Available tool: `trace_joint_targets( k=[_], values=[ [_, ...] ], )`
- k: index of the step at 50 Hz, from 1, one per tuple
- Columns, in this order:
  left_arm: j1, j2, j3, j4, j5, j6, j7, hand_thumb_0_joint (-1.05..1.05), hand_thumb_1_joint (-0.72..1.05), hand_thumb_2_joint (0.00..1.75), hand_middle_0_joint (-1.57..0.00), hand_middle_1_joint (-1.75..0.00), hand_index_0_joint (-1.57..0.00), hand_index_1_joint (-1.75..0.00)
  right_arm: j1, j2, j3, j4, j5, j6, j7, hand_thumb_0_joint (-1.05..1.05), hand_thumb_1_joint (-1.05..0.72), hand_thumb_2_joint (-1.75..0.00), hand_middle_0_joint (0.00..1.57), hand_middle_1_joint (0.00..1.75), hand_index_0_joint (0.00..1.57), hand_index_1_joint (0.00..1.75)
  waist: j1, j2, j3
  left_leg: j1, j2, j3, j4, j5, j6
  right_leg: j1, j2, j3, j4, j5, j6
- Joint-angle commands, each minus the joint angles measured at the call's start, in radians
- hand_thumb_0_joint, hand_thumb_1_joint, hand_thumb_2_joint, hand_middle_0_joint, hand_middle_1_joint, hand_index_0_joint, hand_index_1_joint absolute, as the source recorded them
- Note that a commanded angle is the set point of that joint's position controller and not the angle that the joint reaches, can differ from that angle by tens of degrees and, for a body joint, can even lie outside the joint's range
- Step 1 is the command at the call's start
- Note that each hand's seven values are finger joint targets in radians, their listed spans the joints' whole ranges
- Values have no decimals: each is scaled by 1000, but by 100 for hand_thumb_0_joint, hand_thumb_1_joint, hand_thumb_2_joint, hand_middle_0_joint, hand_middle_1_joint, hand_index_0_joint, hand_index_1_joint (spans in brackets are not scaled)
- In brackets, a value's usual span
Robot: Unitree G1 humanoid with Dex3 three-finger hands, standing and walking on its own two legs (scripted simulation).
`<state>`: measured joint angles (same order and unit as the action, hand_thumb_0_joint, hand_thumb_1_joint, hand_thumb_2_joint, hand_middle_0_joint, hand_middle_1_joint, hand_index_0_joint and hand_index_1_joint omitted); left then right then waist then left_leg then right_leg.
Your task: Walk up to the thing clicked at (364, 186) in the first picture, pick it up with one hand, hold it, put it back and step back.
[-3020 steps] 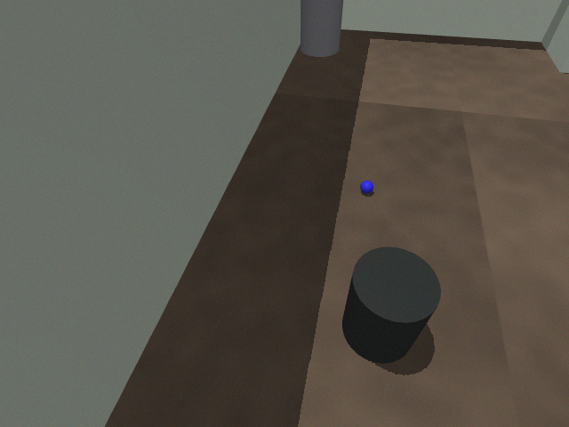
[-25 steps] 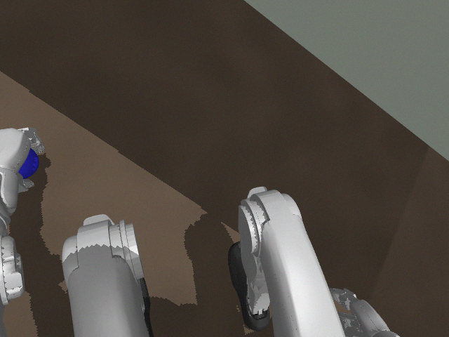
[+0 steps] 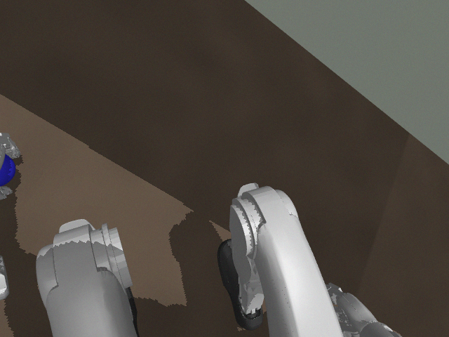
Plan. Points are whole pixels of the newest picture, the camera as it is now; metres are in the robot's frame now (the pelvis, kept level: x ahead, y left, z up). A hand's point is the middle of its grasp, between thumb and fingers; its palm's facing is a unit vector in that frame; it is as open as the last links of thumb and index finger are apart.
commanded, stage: rest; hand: left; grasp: from above
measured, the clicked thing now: out of the picture +0.42 +0.34 -0.23
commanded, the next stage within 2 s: open in 1.00 s
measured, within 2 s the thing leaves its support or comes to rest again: rests again in 0.64 s
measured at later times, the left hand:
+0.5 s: hand out of the picture +0.40 +0.34 -0.24, palm faces -0.46 -0.15 -0.87, open 8.3 cm
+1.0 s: hand (3, 178) +0.40 +0.33 -0.25, palm faces -0.45 -0.15 -0.88, open 8.3 cm
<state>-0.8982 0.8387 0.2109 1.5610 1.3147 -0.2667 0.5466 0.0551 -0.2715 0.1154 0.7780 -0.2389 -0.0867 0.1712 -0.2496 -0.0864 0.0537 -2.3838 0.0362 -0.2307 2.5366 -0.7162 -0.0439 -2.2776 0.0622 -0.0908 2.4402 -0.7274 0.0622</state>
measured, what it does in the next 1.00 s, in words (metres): stands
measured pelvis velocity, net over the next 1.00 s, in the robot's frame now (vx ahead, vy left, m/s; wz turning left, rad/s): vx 0.00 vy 0.01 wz -0.05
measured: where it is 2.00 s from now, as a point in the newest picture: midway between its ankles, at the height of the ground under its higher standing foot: (187, 318)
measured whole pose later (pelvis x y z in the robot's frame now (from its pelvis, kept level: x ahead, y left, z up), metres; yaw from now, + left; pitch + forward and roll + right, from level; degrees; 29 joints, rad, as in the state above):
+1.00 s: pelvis +0.00 +0.01 -0.01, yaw -3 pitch +27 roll -13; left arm -0.92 0.94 0.20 1.72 1.32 -0.26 0.66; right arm 0.02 -0.31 0.23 0.75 -0.30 -0.21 0.25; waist -0.30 -0.14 0.12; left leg -2.37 0.04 -0.28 2.60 -0.73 -0.03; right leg -2.24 0.09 -0.13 2.45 -0.71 0.08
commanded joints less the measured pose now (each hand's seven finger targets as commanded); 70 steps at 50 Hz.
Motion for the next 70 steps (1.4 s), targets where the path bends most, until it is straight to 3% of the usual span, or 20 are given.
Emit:
trace_joint_targets(
  k=[1,4,13,19,23,29,32,35,37,41,44,45,46,50,51,55,57,61,62,70],
  values=[
    [-264,299,30,-125,-19,-2,58,0,66,68,-93,-77,-100,-70,194,-300,-73,0,-6,-15,-2,0,-90,-90,20,30,20,30,-9,415,-686,552,-3,147,-219,250,53,320,21,-128,-224,307,-87],
    [-246,306,29,-129,-24,-3,66,0,66,66,-92,-77,-100,-69,177,-295,-69,-4,-3,-24,5,0,-90,-90,20,30,20,30,7,446,-702,561,0,140,-232,239,50,329,26,-129,-220,299,-87],
    [-243,308,20,-93,-20,4,83,0,63,68,-91,-78,-98,-70,175,-310,-49,-5,-19,-41,23,0,-90,-90,20,30,20,30,-22,444,-667,553,4,130,-216,268,47,334,30,-147,-204,328,-85],
    [-223,382,72,-51,-7,-3,100,0,64,71,-90,-81,-97,-74,179,-322,-43,0,-30,-47,33,0,-90,-90,20,30,20,30,-25,442,-660,533,9,122,-212,257,50,360,34,-148,-201,330,-81],
    [-263,302,-2,-59,-23,-11,94,0,63,72,-89,-81,-96,-74,154,-310,-26,-19,-32,-58,36,0,-90,-90,20,30,20,30,-47,434,-649,520,10,117,-205,237,53,358,39,-146,-215,322,-77],
    [-249,384,35,-24,-12,-18,117,0,62,67,-86,-81,-94,-72,155,-335,-18,-14,-38,-71,40,0,-90,-90,20,30,20,30,-44,444,-625,529,14,107,-213,218,48,346,43,-161,-207,295,-81],
    [-262,325,-20,1,-5,-14,124,0,60,66,-83,-83,-92,-74,139,-323,-5,-12,-45,-79,47,0,-90,-90,20,30,20,30,-58,451,-601,524,14,109,-205,205,48,325,45,-162,-199,292,-79],
    [-271,338,-20,0,-10,-11,135,0,57,69,-83,-84,-91,-76,140,-334,1,-9,-44,-96,53,0,-90,-90,20,30,20,30,-63,452,-611,543,16,107,-194,236,47,342,45,-163,-196,324,-77],
    [-248,402,39,-26,-12,-10,158,0,58,70,-83,-83,-91,-75,141,-346,2,-12,-43,-97,51,0,-90,-90,20,30,20,30,-44,453,-643,548,19,104,-200,264,47,382,49,-161,-204,347,-75],
    [-274,340,-26,12,-6,3,154,0,56,67,-81,-85,-90,-76,131,-336,11,-13,-53,-108,62,0,-90,-90,20,30,20,30,-76,462,-584,523,20,103,-197,215,47,338,50,-169,-199,305,-76],
    [-245,383,11,18,-23,8,165,0,55,67,-79,-85,-88,-76,129,-354,19,-22,-51,-118,63,0,-90,-90,20,30,20,30,-62,472,-606,546,19,96,-206,248,44,364,49,-178,-196,330,-76],
    [-257,368,-20,39,-13,11,159,0,54,67,-80,-84,-88,-76,134,-352,25,-21,-53,-123,68,0,-90,-90,20,30,20,30,-75,455,-577,527,18,97,-197,236,47,346,46,-178,-191,322,-73],
    [-249,414,16,37,-11,11,164,0,55,65,-78,-85,-87,-75,128,-361,18,-14,-53,-123,67,0,-90,-90,20,30,20,30,-69,444,-579,518,22,94,-197,227,48,358,50,-176,-197,315,-74],
    [-271,357,-43,49,-19,10,156,0,54,68,-79,-86,-88,-77,109,-355,30,-34,-53,-137,72,0,-90,-90,20,30,20,30,-82,435,-560,507,22,89,-197,197,50,341,53,-173,-203,286,-75],
    [-261,382,-12,44,-27,7,165,0,54,67,-78,-85,-87,-76,116,-368,30,-34,-53,-137,70,0,-90,-90,20,30,20,30,-75,430,-569,515,19,88,-210,205,49,358,52,-181,-213,290,-74],
    [-267,395,-26,50,-27,3,161,0,54,67,-79,-84,-87,-76,107,-369,36,-42,-52,-147,74,0,-90,-90,20,30,20,30,-74,434,-556,503,21,86,-201,203,50,364,52,-172,-208,287,-75],
    [-233,412,-5,78,-26,8,168,0,38,72,-63,-87,-71,-79,116,-367,38,-32,-53,-142,72,0,-89,-90,20,30,20,30,-70,411,-571,497,24,89,-190,210,54,384,57,-167,-216,305,-70],
    [-276,375,-57,56,-34,5,164,0,6,69,-42,-85,-48,-78,113,-363,46,-29,-50,-150,75,0,-89,-90,20,30,20,30,-83,425,-545,496,23,85,-189,201,52,354,52,-177,-206,297,-71],
    [-259,412,-20,60,-35,6,169,0,-2,70,-38,-87,-44,-80,109,-375,40,-33,-50,-149,73,0,-89,-90,20,30,20,30,-77,415,-552,494,25,83,-195,191,53,370,57,-175,-215,285,-72],
    [-267,341,-84,77,-51,9,132,0,-33,87,-20,-94,-22,-91,114,-369,42,-38,-47,-162,82,0,-89,-90,20,30,20,30,-91,431,-520,511,23,73,-208,193,44,334,50,-188,-203,283,-73]
  ],
)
